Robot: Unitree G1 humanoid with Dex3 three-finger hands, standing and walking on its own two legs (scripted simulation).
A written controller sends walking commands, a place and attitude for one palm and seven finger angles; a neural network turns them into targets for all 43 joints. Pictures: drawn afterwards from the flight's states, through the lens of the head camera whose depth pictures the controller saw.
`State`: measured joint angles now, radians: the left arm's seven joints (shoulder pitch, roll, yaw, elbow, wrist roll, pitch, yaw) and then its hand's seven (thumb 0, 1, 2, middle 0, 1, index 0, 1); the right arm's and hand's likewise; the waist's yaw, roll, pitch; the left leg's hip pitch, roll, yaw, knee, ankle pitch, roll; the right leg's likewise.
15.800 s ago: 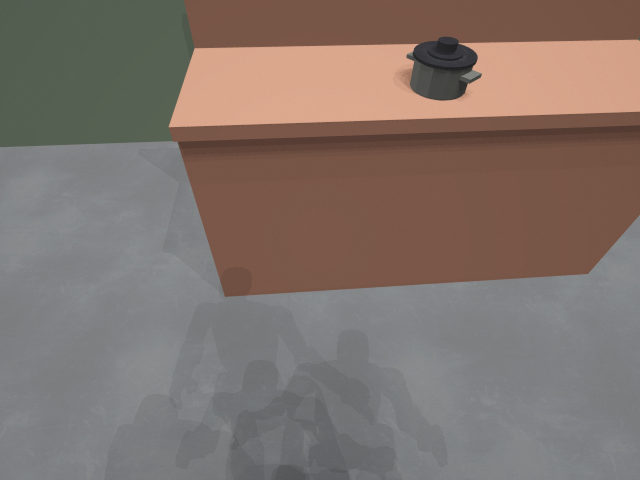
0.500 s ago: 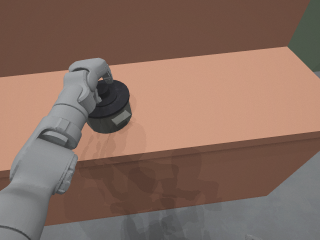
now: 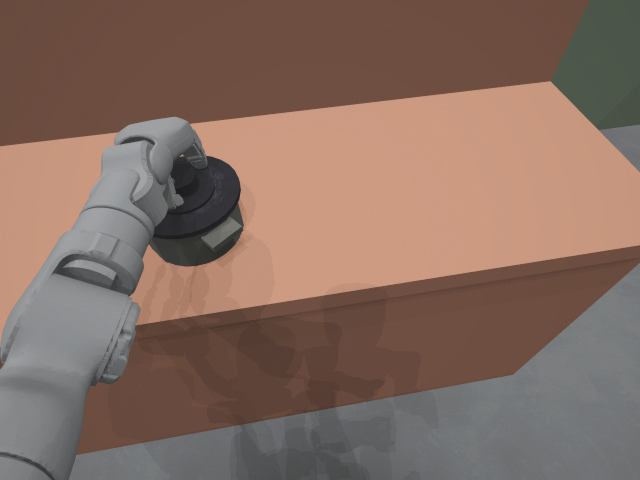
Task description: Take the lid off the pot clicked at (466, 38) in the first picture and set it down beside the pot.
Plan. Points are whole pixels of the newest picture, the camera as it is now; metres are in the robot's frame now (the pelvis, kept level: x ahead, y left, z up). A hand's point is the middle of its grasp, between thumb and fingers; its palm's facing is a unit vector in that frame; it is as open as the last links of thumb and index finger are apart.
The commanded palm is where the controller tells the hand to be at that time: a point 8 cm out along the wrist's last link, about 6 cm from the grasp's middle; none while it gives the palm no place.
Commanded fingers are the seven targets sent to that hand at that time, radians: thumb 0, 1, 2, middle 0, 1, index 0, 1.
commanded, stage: close the fingers and squeeze the knob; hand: left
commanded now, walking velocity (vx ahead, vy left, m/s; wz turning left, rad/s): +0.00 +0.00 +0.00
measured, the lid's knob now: (179, 180) +0.50 +0.17 +0.09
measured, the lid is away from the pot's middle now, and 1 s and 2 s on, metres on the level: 0.01 0.01 0.00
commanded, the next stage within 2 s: lift the lid straight up in 1.62 s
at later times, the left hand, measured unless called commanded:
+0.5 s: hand (170, 183) +0.48 +0.17 +0.11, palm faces -0.34 -0.09 -0.94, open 9.5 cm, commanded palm +0.47 +0.18 +0.17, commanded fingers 0.00 0.07 1.00 -0.57 -0.93 -0.57 -0.93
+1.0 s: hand (169, 182) +0.48 +0.17 +0.12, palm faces -0.36 -0.08 -0.93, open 8.4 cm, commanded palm +0.47 +0.18 +0.17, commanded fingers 0.00 0.36 0.79 -0.73 -1.04 -0.72 -1.03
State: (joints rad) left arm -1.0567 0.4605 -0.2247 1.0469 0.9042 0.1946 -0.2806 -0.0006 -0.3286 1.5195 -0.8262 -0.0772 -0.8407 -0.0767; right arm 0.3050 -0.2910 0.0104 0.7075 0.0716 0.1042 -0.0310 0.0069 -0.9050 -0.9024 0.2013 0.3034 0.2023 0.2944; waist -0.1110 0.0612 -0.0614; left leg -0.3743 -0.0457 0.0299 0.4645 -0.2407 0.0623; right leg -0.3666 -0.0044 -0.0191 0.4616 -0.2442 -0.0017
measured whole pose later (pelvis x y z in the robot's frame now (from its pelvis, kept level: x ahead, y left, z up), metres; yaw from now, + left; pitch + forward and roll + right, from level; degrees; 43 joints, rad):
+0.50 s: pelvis +0.00 +0.01 +0.00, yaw +0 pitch +9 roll +0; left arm -1.06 0.42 -0.24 1.05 0.90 0.21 -0.26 0.00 -0.04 1.06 -0.54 -0.78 -0.56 -0.78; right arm 0.27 -0.27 0.01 0.70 0.07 0.10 -0.01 0.01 -0.90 -0.90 0.20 0.30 0.20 0.29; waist -0.09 0.06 -0.08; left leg -0.38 -0.06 0.03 0.47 -0.25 0.07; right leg -0.38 -0.02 -0.02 0.47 -0.25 0.01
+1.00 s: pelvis +0.00 +0.01 +0.00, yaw +0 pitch +9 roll +0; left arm -1.07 0.44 -0.25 1.06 0.90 0.20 -0.28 0.03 0.16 0.85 -0.66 -1.01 -0.58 -0.96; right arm 0.31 -0.28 0.01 0.72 0.07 0.10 -0.02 0.01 -0.90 -0.90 0.20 0.30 0.20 0.29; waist -0.10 0.06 -0.08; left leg -0.38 -0.05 0.03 0.47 -0.25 0.07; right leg -0.37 -0.01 -0.02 0.47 -0.25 0.01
